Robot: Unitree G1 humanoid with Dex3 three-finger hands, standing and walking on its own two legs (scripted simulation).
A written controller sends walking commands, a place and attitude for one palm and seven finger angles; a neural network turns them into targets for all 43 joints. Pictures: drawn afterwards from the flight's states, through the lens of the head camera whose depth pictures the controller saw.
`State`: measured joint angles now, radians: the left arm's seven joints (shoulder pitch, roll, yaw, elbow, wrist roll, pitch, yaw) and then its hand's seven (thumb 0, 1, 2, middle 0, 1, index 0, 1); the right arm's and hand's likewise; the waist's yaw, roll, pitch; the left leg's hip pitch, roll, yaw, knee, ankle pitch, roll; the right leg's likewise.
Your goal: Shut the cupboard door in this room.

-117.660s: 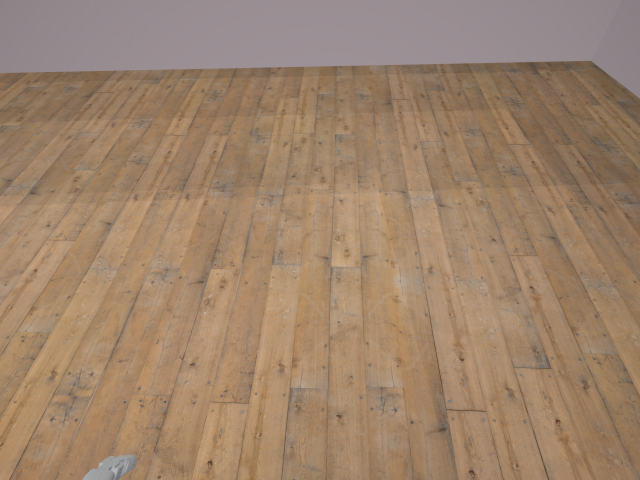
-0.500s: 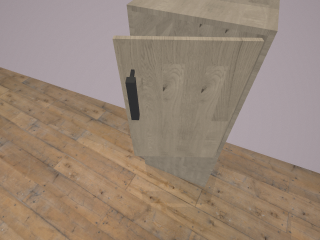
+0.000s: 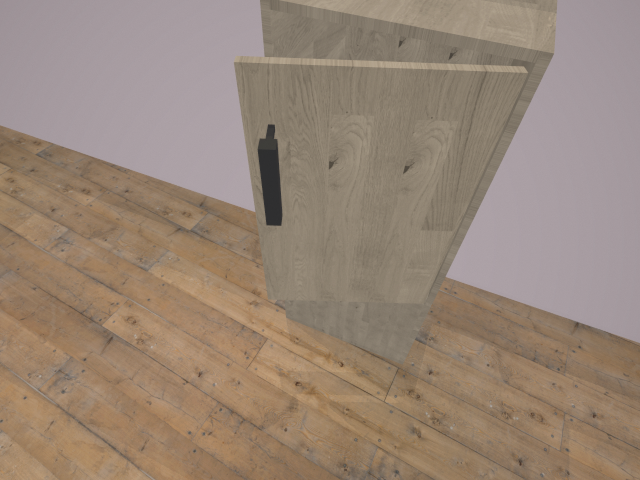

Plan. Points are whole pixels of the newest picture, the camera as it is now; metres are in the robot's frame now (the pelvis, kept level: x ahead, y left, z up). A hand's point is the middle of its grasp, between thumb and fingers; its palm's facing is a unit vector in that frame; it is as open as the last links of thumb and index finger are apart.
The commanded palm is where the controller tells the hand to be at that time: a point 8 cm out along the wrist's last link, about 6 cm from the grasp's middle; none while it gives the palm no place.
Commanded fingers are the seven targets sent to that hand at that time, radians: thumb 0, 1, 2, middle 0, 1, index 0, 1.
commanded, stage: look again from close up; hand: left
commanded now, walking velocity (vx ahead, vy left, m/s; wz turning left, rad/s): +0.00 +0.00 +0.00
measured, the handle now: (272, 176) +0.54 +0.10 +0.06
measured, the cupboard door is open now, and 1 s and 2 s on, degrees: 22 22 22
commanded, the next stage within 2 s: shuffle to correct the standing spot in 0.38 s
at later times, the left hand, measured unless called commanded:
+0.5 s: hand out of the picture -0.02 +0.18 -0.18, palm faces +0.02 -0.98 -0.18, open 7.3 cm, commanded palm none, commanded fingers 0.00 0.90 0.90 -0.20 -0.30 -0.20 -0.30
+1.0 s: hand out of the picture -0.02 +0.12 -0.19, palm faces +0.07 -0.99 -0.12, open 7.3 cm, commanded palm none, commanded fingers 0.00 0.90 0.90 -0.20 -0.30 -0.20 -0.30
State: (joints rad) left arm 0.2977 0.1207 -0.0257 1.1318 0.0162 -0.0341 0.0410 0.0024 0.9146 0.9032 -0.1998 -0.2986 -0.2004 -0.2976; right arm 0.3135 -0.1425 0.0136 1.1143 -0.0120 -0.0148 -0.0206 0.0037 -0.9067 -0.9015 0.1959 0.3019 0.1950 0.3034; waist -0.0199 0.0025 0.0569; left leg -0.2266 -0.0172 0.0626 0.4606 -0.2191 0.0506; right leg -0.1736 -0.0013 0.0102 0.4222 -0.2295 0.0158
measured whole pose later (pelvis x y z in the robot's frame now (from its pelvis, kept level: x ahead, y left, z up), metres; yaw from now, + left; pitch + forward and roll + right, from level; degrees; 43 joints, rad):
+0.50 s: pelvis -0.02 +0.01 +0.00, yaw +1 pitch -1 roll +0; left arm 0.33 0.18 -0.02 1.06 0.02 -0.01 0.03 0.00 0.91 0.90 -0.20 -0.30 -0.20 -0.30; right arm 0.25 -0.18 0.00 1.05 -0.01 -0.02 -0.01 0.00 -0.91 -0.90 0.20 0.30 0.20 0.30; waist 0.00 -0.02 0.00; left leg -0.24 -0.05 0.06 0.46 -0.20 0.07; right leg -0.21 -0.03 0.01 0.47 -0.24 0.03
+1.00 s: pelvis +0.03 -0.04 -0.01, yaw +1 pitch +1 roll -1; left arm 0.42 0.14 0.02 1.06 0.03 -0.02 0.01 0.00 0.91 0.90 -0.20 -0.30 -0.20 -0.30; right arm 0.30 -0.15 -0.02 1.08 -0.02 -0.01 -0.03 0.01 -0.91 -0.90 0.20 0.30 0.20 0.30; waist 0.01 -0.04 0.00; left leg -0.36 0.03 0.08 0.78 -0.46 0.04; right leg -0.19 0.04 -0.05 0.50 -0.33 -0.05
